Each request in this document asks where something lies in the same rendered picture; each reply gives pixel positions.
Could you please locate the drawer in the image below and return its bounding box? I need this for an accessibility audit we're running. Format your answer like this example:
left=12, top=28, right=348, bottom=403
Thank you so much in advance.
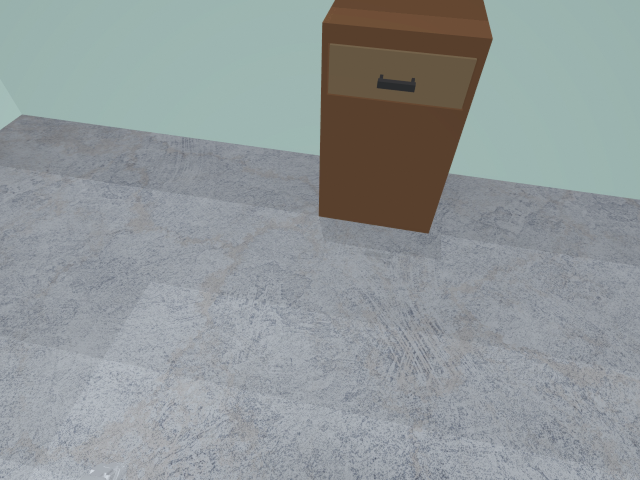
left=328, top=43, right=477, bottom=109

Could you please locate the handle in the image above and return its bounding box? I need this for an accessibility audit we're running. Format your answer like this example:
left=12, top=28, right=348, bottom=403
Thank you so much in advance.
left=377, top=74, right=416, bottom=92

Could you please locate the cabinet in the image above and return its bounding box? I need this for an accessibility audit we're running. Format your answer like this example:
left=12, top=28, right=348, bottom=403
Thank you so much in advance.
left=319, top=0, right=493, bottom=234

